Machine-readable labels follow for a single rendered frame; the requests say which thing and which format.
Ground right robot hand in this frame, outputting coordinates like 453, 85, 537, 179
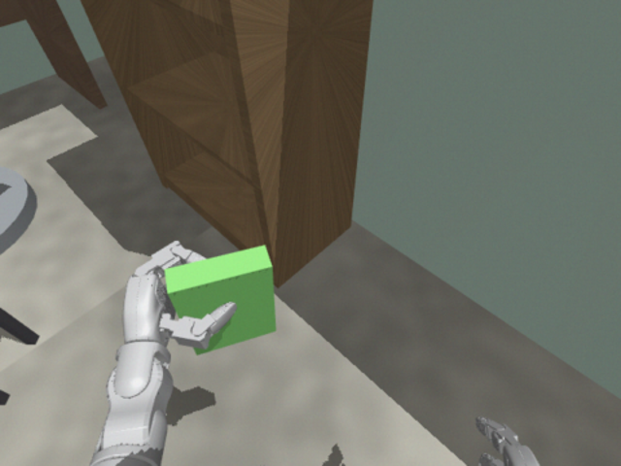
475, 416, 539, 466

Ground left robot arm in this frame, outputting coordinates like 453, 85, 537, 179
89, 340, 173, 466

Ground left robot hand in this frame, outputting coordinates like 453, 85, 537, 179
122, 241, 237, 350

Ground desk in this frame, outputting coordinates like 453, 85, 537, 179
0, 0, 108, 110

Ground carton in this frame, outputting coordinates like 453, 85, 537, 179
164, 245, 277, 355

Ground bookshelf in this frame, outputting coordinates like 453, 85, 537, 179
81, 0, 374, 288

